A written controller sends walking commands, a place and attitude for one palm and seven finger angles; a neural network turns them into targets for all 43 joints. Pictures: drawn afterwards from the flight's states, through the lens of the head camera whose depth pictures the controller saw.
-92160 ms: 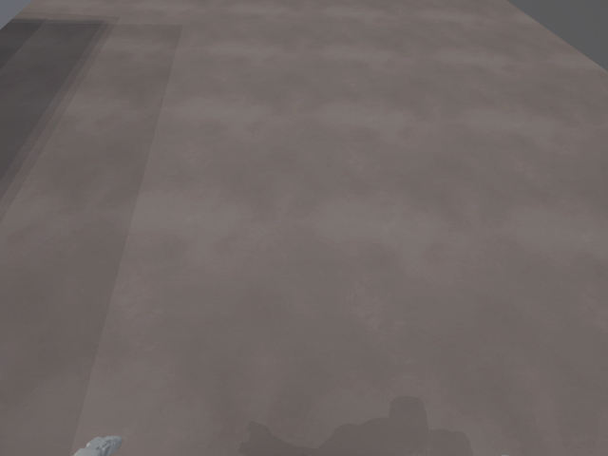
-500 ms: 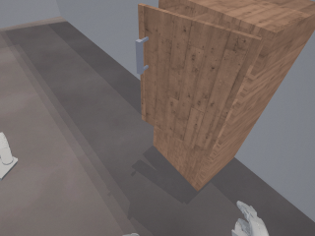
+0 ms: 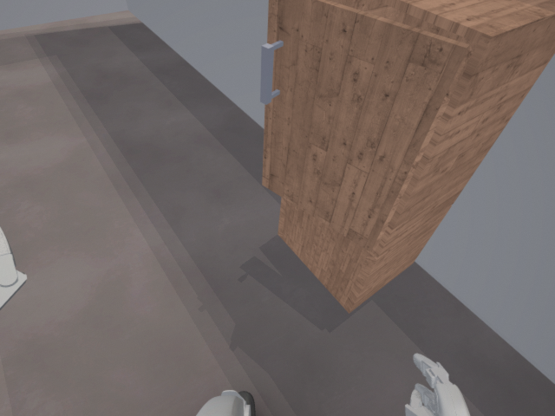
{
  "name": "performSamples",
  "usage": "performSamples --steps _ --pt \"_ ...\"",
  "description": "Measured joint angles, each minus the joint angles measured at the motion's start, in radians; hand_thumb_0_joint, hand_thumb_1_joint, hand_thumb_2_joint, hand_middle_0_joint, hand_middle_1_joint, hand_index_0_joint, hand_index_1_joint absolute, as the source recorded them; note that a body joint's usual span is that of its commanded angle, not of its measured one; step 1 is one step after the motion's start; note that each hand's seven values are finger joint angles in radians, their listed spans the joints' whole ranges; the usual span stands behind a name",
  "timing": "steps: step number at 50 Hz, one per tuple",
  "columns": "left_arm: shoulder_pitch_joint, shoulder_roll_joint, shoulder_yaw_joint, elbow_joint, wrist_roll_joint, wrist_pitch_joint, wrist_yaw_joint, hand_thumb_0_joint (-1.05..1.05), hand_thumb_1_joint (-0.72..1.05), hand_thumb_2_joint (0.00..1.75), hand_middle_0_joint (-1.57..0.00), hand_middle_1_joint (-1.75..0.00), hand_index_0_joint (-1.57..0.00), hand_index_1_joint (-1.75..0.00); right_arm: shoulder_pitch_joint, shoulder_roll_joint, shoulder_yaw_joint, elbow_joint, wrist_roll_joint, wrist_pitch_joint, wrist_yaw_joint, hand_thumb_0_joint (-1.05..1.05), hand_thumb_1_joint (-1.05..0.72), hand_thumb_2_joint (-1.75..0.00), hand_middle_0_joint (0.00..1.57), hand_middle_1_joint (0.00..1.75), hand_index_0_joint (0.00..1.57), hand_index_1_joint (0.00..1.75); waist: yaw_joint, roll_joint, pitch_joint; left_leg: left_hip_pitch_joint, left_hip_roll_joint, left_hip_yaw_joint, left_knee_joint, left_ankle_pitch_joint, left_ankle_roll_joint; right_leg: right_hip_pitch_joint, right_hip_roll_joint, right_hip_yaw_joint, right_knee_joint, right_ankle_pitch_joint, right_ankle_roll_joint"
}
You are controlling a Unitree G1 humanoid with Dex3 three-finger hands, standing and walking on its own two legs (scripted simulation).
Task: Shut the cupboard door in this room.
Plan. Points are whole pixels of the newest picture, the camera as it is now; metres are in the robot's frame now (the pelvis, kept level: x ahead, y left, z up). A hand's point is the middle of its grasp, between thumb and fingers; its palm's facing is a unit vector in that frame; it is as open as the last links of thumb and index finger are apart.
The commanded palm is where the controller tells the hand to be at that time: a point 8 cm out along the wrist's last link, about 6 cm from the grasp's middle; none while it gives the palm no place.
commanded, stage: step back with the hand held close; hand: left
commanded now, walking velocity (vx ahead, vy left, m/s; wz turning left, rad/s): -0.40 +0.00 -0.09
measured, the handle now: (272, 72) +0.83 +0.08 +0.09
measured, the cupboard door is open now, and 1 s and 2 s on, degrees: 15 15 15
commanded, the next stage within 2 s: stop stepping back and stand still in 0.04 s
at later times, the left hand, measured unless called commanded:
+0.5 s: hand out of the picture +0.10 +0.30 +0.19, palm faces +0.40 -0.84 -0.38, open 7.4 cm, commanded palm +0.06 +0.33 +0.20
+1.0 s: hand out of the picture +0.10 +0.34 +0.19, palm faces +0.39 -0.83 -0.38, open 7.4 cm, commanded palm +0.04 +0.38 +0.20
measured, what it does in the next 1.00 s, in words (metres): walks backwards: left foot, then right foot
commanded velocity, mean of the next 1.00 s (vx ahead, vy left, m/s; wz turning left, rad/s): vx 0.10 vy -0.08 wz -0.01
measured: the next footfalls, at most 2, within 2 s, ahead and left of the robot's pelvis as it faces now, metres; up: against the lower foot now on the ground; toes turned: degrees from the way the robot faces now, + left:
left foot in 0.10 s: +0.12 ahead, +0.10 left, +0.00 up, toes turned +3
right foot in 0.38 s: -0.12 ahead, -0.08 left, +0.00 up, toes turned -5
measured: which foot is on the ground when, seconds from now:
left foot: up 0.00-0.08, down 0.10-0.42, up 0.44-0.52, down 0.54-0.82, up 0.84-1.00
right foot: down 0.00-0.16, up 0.18-0.36, down 0.38-0.58, up 0.60-0.80, down 0.82-1.00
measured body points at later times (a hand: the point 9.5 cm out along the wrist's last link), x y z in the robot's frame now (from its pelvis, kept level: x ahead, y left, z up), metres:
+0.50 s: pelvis -0.11 +0.04 +0.01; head -0.14 +0.08 +0.46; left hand +0.07 +0.34 +0.21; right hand +0.02 -0.21 -0.07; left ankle +0.01 +0.11 -0.70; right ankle -0.16 -0.07 -0.72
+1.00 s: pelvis -0.13 +0.09 +0.01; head -0.16 +0.12 +0.46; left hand +0.07 +0.38 +0.21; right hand -0.04 -0.17 -0.08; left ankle -0.06 +0.19 -0.71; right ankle -0.17 +0.01 -0.72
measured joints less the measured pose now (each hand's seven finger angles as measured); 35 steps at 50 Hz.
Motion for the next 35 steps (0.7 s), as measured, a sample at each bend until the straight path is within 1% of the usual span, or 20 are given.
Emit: performSamples --steps 2,4,5,6,8,10,12,14,16,18,19,20,21,24,25,27,29,31,33,35 --pt "0.007 -0.011 -0.033 -0.009 0.013 0.013 0.005 0.01 0.88 0.90 -0.21 -0.30 -0.22 -0.30 0.003 0.006 0.007 0.010 -0.005 0.013 -0.001 0.02 -0.90 -0.90 0.21 0.30 0.20 0.30 0.014 -0.031 -0.013 0.027 -0.018 0.007 0.041 -0.050 -0.023 0.003 -0.022 0.020 -0.015 0.018 0.008" --pt "0.007 -0.013 -0.054 -0.012 0.023 0.025 0.008 0.01 0.88 0.90 -0.21 -0.30 -0.22 -0.30 0.009 0.007 0.013 0.011 -0.009 0.026 -0.007 0.02 -0.90 -0.90 0.21 0.30 0.20 0.30 0.016 -0.047 -0.041 0.083 -0.026 0.000 0.052 -0.028 -0.030 0.000 -0.034 0.032 -0.032 0.033 0.018" --pt "0.001 -0.012 -0.060 -0.012 0.026 0.028 0.008 0.01 0.88 0.90 -0.21 -0.30 -0.22 -0.30 0.013 0.003 0.014 0.005 -0.008 0.029 -0.012 0.02 -0.90 -0.90 0.21 0.30 0.20 0.30 0.013 -0.042 -0.055 0.119 -0.020 -0.011 0.030 0.009 -0.029 -0.007 -0.032 0.030 -0.038 0.040 0.024" --pt "-0.017 -0.008 -0.063 -0.006 0.027 0.029 0.006 0.01 0.88 0.90 -0.21 -0.30 -0.22 -0.30 0.009 0.001 0.012 0.002 -0.004 0.030 -0.018 0.02 -0.90 -0.90 0.21 0.30 0.20 0.30 0.001 -0.039 -0.059 0.126 -0.022 -0.015 0.002 0.057 -0.002 -0.014 -0.035 0.022 -0.041 0.047 0.030" --pt "-0.058 0.010 -0.049 0.014 0.024 0.023 -0.002 0.01 0.88 0.90 -0.22 -0.30 -0.22 -0.30 -0.017 0.005 0.009 -0.005 0.005 0.033 -0.023 0.02 -0.90 -0.90 0.21 0.30 0.20 0.30 -0.007 -0.047 -0.033 0.124 -0.029 -0.008 -0.014 0.078 0.046 -0.023 -0.039 0.027 -0.044 0.072 0.034" --pt "-0.064 0.027 -0.019 0.032 0.016 0.025 -0.012 0.01 0.88 0.90 -0.21 -0.30 -0.22 -0.30 -0.037 0.012 0.008 -0.025 0.002 0.024 -0.018 0.02 -0.90 -0.90 0.21 0.30 0.20 0.30 -0.017 -0.040 -0.018 0.117 -0.017 -0.002 -0.034 0.091 0.066 -0.050 -0.017 0.024 0.041 -0.001 0.026" --pt "-0.046 0.031 0.000 0.028 0.007 0.041 -0.018 0.01 0.88 0.90 -0.21 -0.30 -0.22 -0.30 -0.034 0.019 0.008 -0.049 -0.002 0.011 -0.007 0.02 -0.90 -0.90 0.21 0.30 0.20 0.30 -0.027 -0.022 -0.019 0.111 0.003 -0.006 -0.068 0.119 0.067 -0.053 0.007 -0.004 0.126 -0.073 0.013" --pt "-0.008 0.027 0.005 0.003 -0.004 0.057 -0.018 0.01 0.88 0.90 -0.21 -0.30 -0.22 -0.30 -0.015 0.025 0.012 -0.068 -0.002 0.000 0.004 0.01 -0.90 -0.90 0.21 0.30 0.20 0.30 -0.030 -0.013 -0.031 0.109 0.017 -0.003 -0.109 0.140 0.059 -0.011 0.018 -0.042 0.107 -0.120 0.000" --pt "0.030 0.020 -0.002 -0.033 -0.013 0.074 -0.014 0.01 0.88 0.90 -0.21 -0.30 -0.21 -0.30 0.010 0.031 0.018 -0.083 -0.002 -0.004 0.010 0.01 -0.90 -0.90 0.21 0.30 0.20 0.30 -0.028 -0.019 -0.045 0.108 0.016 0.004 -0.146 0.136 0.044 0.066 0.018 -0.075 -0.003 -0.144 -0.012" --pt "0.062 0.026 -0.005 -0.072 -0.016 0.092 -0.009 0.01 0.89 0.90 -0.21 -0.30 -0.21 -0.30 0.029 0.036 0.026 -0.095 -0.005 -0.002 0.014 0.01 -0.90 -0.90 0.21 0.30 0.20 0.30 -0.025 -0.050 -0.057 0.092 -0.007 0.027 -0.159 0.096 0.015 0.142 0.004 -0.080 -0.134 -0.146 -0.037" --pt "0.068 0.025 -0.009 -0.085 -0.015 0.097 -0.007 0.01 0.89 0.90 -0.21 -0.30 -0.21 -0.30 0.030 0.031 0.028 -0.098 -0.009 0.002 0.014 0.01 -0.90 -0.90 0.21 0.30 0.20 0.30 -0.020 -0.055 -0.054 0.077 -0.012 0.038 -0.147 0.073 0.000 0.153 -0.002 -0.074 -0.178 -0.097 -0.051" --pt "0.064 0.020 -0.018 -0.089 -0.015 0.102 -0.006 0.01 0.89 0.90 -0.21 -0.30 -0.21 -0.30 0.027 0.023 0.027 -0.092 -0.013 0.008 0.014 0.01 -0.90 -0.90 0.21 0.30 0.20 0.30 -0.016 -0.045 -0.039 0.070 -0.009 0.037 -0.125 0.045 -0.012 0.150 -0.002 -0.074 -0.187 -0.010 -0.055" --pt "0.056 0.019 -0.030 -0.089 -0.016 0.108 -0.005 0.01 0.88 0.90 -0.21 -0.30 -0.21 -0.30 0.028 0.014 0.025 -0.080 -0.014 0.015 0.011 0.01 -0.90 -0.90 0.21 0.30 0.20 0.30 -0.014 -0.034 -0.027 0.064 -0.011 0.029 -0.093 0.001 -0.023 0.147 -0.002 -0.077 -0.172 0.031 -0.054" --pt "0.046 0.019 -0.053 -0.066 -0.012 0.130 0.004 0.01 0.88 0.90 -0.21 -0.30 -0.22 -0.30 0.063 0.000 0.019 -0.025 -0.010 0.052 -0.001 0.01 -0.90 -0.90 0.21 0.30 0.21 0.30 -0.004 -0.028 -0.047 0.066 -0.028 -0.012 0.074 -0.093 -0.033 0.145 -0.008 -0.068 -0.110 -0.008 -0.050" --pt "0.042 0.014 -0.057 -0.053 -0.007 0.135 0.010 0.01 0.88 0.90 -0.22 -0.30 -0.22 -0.30 0.080 -0.005 0.018 -0.008 -0.007 0.065 -0.006 0.01 -0.90 -0.90 0.21 0.30 0.21 0.30 -0.003 -0.030 -0.064 0.085 -0.031 -0.020 0.118 -0.110 -0.030 0.143 -0.014 -0.064 -0.093 -0.027 -0.049" --pt "0.012 0.000 -0.061 -0.017 0.007 0.138 0.024 0.01 0.88 0.90 -0.22 -0.30 -0.22 -0.30 0.116 -0.019 0.017 0.014 -0.004 0.077 -0.019 0.01 -0.90 -0.90 0.21 0.30 0.21 0.30 -0.006 -0.029 -0.092 0.158 -0.025 -0.028 0.110 -0.149 -0.015 0.135 -0.026 -0.072 -0.057 -0.050 -0.040" --pt "-0.053 -0.010 -0.058 0.027 0.017 0.140 0.032 0.01 0.88 0.90 -0.22 -0.30 -0.22 -0.30 0.129 -0.026 0.013 0.033 0.000 0.076 -0.033 0.01 -0.90 -0.90 0.21 0.30 0.20 0.30 -0.026 -0.040 -0.083 0.172 -0.039 -0.018 0.086 -0.059 0.026 0.122 -0.047 -0.081 -0.004 -0.076 -0.027" --pt "-0.089 -0.022 -0.040 0.061 0.017 0.142 0.037 0.01 0.88 0.90 -0.21 -0.30 -0.22 -0.30 0.120 -0.023 0.015 0.043 0.000 0.069 -0.038 0.02 -0.90 -0.90 0.21 0.30 0.20 0.30 -0.038 -0.049 -0.065 0.175 -0.048 0.000 0.079 -0.023 0.059 0.087 -0.045 -0.054 0.075 -0.140 -0.033" --pt "-0.091 -0.025 -0.025 0.073 0.013 0.149 0.030 0.01 0.88 0.90 -0.21 -0.30 -0.21 -0.30 0.112 -0.006 0.015 0.039 -0.006 0.054 -0.033 0.02 -0.90 -0.90 0.21 0.30 0.20 0.30 -0.054 -0.048 -0.049 0.194 -0.046 0.013 0.027 0.000 0.061 0.043 -0.025 -0.045 0.156 -0.152 -0.038" --pt "-0.062 -0.016 -0.025 0.053 0.009 0.150 0.019 0.01 0.89 0.90 -0.21 -0.30 -0.21 -0.30 0.115 0.015 0.019 0.024 -0.014 0.039 -0.022 0.02 -0.90 -0.90 0.21 0.30 0.20 0.30 -0.065 -0.043 -0.039 0.221 -0.042 0.017 -0.053 0.040 0.051 0.031 -0.004 -0.066 0.159 -0.145 -0.040"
